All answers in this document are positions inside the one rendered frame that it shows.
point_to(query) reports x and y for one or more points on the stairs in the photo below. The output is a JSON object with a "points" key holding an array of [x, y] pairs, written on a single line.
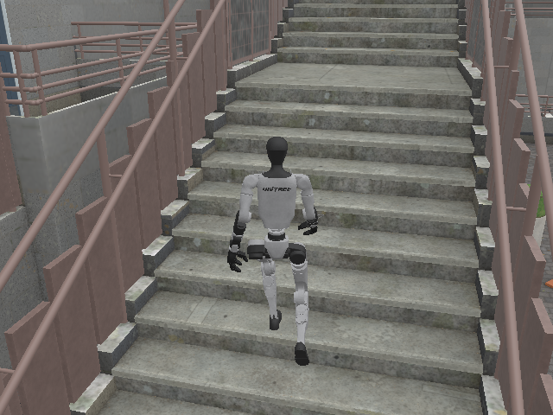
{"points": [[377, 44], [364, 383]]}

